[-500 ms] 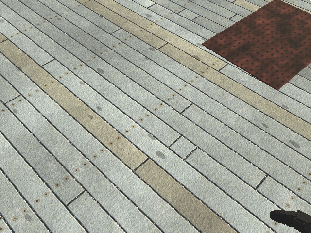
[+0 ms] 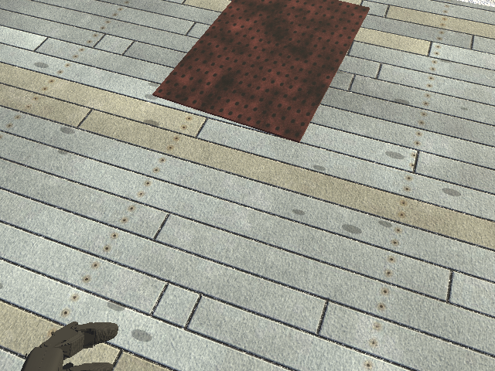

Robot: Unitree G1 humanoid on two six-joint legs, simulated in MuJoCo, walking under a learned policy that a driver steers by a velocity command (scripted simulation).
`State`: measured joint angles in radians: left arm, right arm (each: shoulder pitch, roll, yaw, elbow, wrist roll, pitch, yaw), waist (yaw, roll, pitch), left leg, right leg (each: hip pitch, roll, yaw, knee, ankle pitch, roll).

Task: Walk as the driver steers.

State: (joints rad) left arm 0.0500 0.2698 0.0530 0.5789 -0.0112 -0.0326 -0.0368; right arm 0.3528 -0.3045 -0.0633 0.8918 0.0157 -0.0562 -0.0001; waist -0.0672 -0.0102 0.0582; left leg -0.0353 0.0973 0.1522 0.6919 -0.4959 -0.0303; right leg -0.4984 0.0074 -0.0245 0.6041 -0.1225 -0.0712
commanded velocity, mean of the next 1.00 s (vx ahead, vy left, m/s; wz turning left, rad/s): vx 0.41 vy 0.00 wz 0.29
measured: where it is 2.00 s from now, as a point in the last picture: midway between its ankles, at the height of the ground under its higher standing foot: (216, 321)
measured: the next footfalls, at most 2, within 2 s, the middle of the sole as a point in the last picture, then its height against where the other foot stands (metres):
left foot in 0.50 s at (196, 365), level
right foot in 0.96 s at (237, 269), level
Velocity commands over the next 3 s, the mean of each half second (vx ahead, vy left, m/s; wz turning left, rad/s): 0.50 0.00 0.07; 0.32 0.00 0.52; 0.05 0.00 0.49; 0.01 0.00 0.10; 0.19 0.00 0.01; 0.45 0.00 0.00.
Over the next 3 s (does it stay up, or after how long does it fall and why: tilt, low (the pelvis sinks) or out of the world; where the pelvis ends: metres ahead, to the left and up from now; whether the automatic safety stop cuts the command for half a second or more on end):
stays up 0.85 0.27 0.02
